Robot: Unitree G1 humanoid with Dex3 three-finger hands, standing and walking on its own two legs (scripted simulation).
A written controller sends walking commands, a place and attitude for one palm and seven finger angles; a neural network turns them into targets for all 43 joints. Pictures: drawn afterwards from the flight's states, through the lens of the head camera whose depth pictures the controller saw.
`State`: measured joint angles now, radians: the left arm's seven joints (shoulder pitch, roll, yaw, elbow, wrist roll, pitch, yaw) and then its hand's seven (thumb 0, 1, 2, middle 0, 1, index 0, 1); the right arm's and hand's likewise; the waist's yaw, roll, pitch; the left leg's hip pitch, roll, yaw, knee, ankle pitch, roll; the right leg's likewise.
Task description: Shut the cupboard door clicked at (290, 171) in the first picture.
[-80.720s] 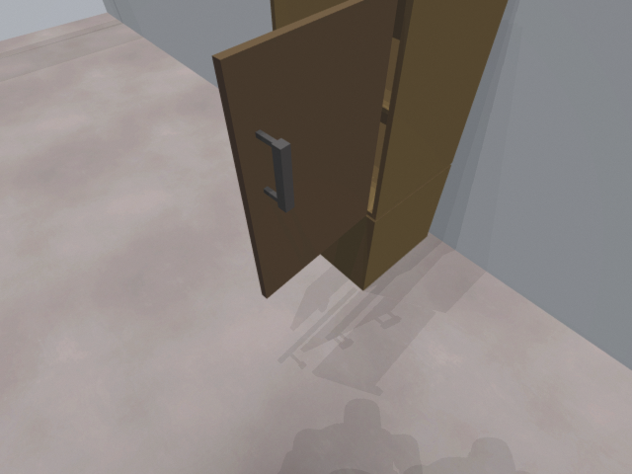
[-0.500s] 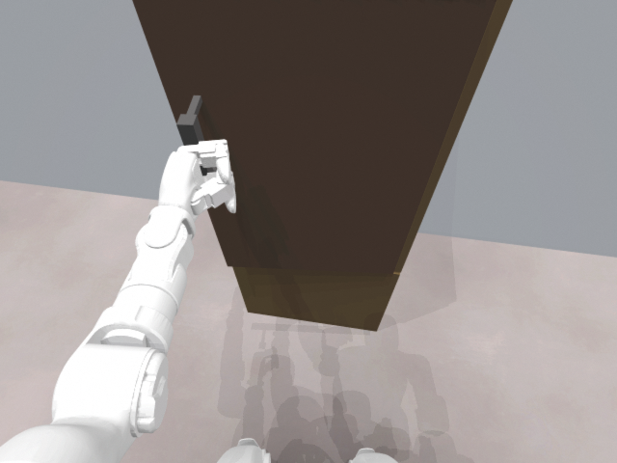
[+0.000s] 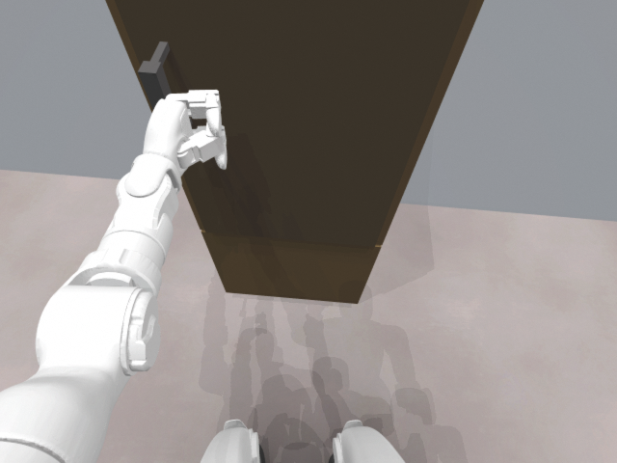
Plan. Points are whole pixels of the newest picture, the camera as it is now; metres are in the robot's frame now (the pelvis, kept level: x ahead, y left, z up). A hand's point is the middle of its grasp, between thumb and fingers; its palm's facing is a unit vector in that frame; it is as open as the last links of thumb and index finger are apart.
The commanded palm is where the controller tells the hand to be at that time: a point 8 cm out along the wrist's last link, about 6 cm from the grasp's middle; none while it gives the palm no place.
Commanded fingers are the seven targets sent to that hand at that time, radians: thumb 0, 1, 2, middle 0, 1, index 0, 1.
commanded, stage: push the door shut along its arc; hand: left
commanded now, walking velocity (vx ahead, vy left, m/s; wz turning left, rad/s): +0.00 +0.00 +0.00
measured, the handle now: (171, 102) +0.57 +0.14 +0.11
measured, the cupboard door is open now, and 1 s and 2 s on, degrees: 0 1 1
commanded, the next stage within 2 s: pull the fist back off the door in 0.06 s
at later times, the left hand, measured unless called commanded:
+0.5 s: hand (239, 121) +0.53 +0.05 +0.11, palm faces +0.03 -1.00 -0.01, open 3.1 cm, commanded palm +0.48 +0.11 +0.11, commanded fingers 0.00 0.90 0.90 -1.30 -1.50 -1.30 -1.50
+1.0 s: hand (226, 184) +0.43 +0.06 +0.11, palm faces -0.01 -1.00 +0.00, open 3.1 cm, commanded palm +0.41 +0.11 +0.11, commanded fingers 0.00 0.90 0.90 -1.30 -1.50 -1.30 -1.50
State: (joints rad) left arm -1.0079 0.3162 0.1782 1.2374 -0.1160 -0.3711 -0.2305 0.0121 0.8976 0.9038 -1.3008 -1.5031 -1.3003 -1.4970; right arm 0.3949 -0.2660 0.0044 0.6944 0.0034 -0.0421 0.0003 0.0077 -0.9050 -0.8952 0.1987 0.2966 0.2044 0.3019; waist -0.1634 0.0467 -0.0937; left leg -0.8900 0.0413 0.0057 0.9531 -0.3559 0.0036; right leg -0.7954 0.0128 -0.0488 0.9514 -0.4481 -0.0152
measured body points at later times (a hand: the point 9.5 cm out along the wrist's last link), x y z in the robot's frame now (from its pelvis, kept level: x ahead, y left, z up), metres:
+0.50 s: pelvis -0.01 +0.00 -0.01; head +0.10 -0.01 +0.43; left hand +0.53 +0.10 +0.11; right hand -0.04 -0.25 -0.13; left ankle +0.05 +0.12 -0.68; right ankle +0.00 -0.11 -0.68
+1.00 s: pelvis +0.03 -0.01 +0.02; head +0.07 -0.02 +0.47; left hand +0.42 +0.12 +0.11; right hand +0.17 -0.26 -0.08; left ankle +0.05 +0.12 -0.68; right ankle +0.00 -0.11 -0.68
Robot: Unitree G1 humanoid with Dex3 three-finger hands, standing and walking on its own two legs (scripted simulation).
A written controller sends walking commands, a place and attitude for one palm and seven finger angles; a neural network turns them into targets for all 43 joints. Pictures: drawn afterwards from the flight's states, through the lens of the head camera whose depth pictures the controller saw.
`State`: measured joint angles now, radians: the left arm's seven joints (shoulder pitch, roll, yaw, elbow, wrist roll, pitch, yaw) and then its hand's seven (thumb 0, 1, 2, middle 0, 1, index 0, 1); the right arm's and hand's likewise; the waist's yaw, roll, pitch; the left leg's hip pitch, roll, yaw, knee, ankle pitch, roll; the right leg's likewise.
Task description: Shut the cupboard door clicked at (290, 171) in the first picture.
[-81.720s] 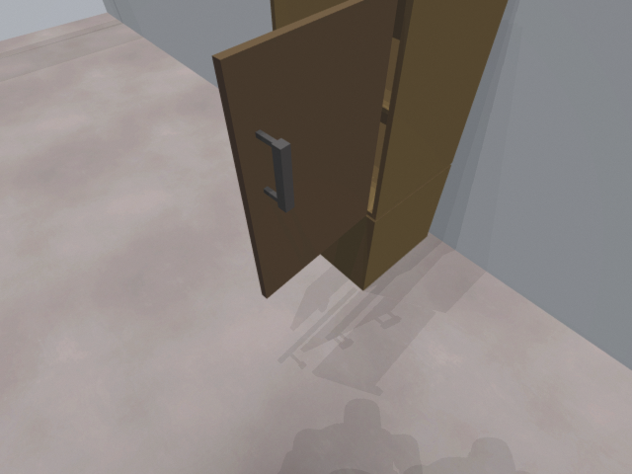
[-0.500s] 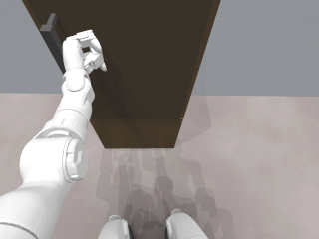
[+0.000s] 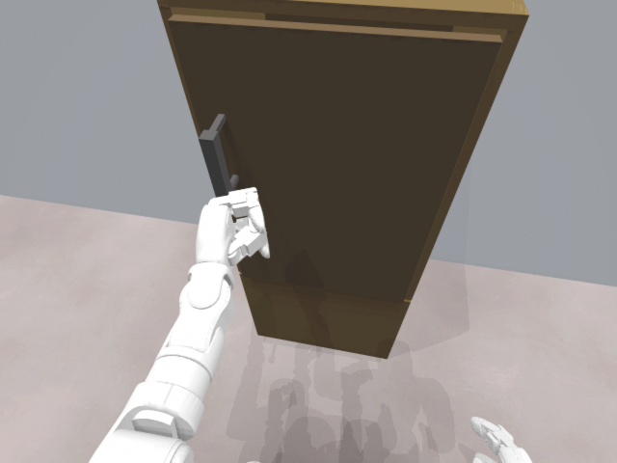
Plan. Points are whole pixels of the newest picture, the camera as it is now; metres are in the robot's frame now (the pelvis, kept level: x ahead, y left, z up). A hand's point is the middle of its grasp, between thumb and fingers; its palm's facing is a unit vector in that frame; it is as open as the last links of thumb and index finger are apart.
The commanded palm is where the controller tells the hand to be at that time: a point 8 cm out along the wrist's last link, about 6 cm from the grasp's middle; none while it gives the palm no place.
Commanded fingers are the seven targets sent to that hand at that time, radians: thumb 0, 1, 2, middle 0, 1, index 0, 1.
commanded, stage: pull the fist back off the door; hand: left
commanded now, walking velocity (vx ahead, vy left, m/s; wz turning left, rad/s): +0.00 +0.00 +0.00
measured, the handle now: (223, 162) +0.53 +0.15 +0.09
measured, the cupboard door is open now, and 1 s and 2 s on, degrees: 1 1 1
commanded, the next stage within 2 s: draw the hand back to the body in 0.04 s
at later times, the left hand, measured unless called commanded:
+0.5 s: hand (215, 255) +0.33 +0.12 +0.12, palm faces +0.02 -1.00 -0.03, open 3.1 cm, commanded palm +0.30 +0.17 +0.13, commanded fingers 0.00 0.90 0.90 -1.30 -1.50 -1.30 -1.50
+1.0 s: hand (92, 313) +0.24 +0.21 +0.16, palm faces +0.23 -0.94 -0.26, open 3.6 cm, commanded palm +0.20 +0.26 +0.18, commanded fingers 0.00 0.90 0.90 -0.67 -0.81 -0.67 -0.81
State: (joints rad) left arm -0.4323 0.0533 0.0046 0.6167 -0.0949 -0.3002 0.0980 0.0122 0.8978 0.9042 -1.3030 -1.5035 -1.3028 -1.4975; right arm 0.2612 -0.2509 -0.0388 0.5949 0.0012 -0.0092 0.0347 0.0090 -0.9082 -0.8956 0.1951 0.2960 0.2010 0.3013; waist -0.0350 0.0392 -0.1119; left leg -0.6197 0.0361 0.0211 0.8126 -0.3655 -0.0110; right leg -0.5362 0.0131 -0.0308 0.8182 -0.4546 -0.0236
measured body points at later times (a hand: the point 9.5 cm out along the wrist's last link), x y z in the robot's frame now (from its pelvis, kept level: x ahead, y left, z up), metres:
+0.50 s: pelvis -0.01 -0.01 +0.01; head +0.00 -0.04 +0.46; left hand +0.33 +0.17 +0.12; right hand +0.09 -0.25 -0.11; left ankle +0.02 +0.13 -0.70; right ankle -0.03 -0.10 -0.70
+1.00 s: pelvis +0.00 +0.01 +0.04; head -0.02 -0.01 +0.49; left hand +0.22 +0.26 +0.17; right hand +0.21 -0.19 -0.04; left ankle +0.02 +0.13 -0.70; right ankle -0.03 -0.10 -0.70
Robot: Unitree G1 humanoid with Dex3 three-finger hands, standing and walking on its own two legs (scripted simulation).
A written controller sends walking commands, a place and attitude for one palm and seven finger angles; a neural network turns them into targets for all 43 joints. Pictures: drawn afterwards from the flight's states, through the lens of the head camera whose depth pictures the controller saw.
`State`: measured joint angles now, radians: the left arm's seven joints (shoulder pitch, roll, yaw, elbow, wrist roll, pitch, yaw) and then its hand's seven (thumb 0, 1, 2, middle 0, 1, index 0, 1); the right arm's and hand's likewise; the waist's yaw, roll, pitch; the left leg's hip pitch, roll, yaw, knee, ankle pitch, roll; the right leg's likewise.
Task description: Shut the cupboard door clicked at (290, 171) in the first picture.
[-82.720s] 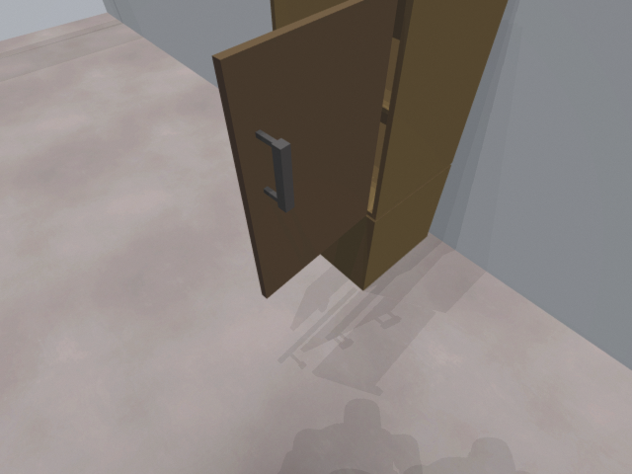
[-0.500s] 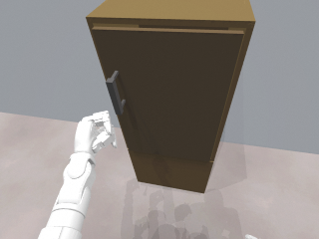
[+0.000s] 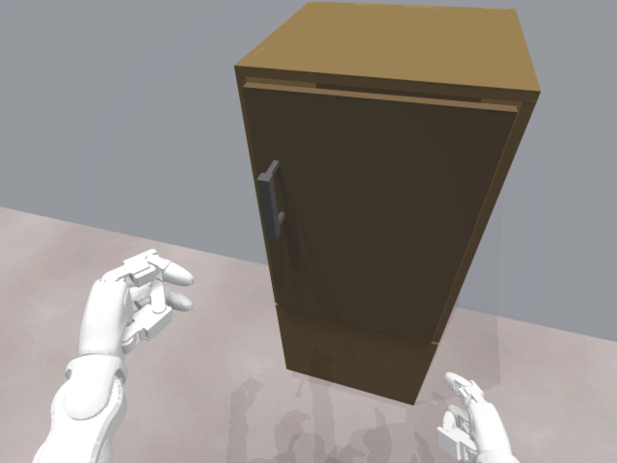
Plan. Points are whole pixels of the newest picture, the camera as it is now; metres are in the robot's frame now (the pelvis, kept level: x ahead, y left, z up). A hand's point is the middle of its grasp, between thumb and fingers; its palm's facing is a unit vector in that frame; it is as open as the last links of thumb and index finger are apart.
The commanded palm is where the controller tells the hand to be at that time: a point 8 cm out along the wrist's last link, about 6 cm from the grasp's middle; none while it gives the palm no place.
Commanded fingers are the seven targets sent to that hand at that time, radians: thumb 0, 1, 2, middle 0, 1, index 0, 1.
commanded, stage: draw the hand back to the body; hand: left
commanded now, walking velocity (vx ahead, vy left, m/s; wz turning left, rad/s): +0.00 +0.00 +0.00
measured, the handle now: (273, 201) +0.54 +0.13 +0.05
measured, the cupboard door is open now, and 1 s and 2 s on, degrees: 1 1 1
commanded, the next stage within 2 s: step back with the hand held close in 0.74 s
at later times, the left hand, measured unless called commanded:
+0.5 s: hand (52, 331) +0.19 +0.28 +0.16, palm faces +0.48 -0.78 -0.40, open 7.0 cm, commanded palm +0.15 +0.31 +0.17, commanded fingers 0.00 0.90 0.90 -0.20 -0.30 -0.20 -0.30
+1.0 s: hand (64, 328) +0.19 +0.27 +0.16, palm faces +0.45 -0.78 -0.43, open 7.4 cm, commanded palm +0.14 +0.30 +0.17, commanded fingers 0.00 0.90 0.90 -0.20 -0.30 -0.20 -0.30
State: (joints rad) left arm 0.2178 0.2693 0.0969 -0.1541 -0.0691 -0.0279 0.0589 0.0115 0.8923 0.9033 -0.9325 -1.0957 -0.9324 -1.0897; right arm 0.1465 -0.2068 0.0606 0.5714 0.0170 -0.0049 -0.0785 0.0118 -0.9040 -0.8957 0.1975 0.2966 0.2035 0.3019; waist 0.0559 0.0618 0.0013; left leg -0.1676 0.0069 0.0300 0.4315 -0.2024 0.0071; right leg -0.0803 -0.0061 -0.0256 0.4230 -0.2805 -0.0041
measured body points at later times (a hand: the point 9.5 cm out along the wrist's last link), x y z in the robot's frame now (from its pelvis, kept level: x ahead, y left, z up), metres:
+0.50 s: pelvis +0.01 +0.01 +0.00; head -0.02 -0.02 +0.45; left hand +0.16 +0.32 +0.18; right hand +0.20 -0.22 -0.09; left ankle +0.02 +0.12 -0.74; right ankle -0.03 -0.12 -0.74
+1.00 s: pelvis +0.00 +0.00 +0.00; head -0.01 -0.02 +0.45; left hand +0.16 +0.31 +0.18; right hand +0.19 -0.22 -0.09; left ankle +0.02 +0.12 -0.74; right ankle -0.03 -0.12 -0.74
